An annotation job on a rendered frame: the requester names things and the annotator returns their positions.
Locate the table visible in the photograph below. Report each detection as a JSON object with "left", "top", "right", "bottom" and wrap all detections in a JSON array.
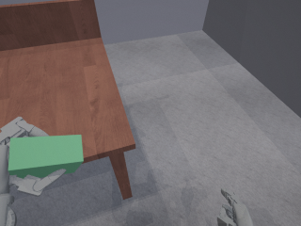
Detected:
[{"left": 0, "top": 0, "right": 136, "bottom": 200}]

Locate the robot left hand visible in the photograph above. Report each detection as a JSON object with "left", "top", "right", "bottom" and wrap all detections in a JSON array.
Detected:
[{"left": 0, "top": 117, "right": 66, "bottom": 197}]

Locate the left robot forearm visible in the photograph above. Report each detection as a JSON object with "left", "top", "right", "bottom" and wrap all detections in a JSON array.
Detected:
[{"left": 0, "top": 193, "right": 17, "bottom": 226}]

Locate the robot right hand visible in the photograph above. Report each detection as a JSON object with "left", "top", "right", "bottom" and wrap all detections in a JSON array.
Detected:
[{"left": 217, "top": 187, "right": 254, "bottom": 226}]

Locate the sponge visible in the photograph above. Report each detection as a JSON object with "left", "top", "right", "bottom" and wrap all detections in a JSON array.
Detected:
[{"left": 8, "top": 135, "right": 84, "bottom": 179}]

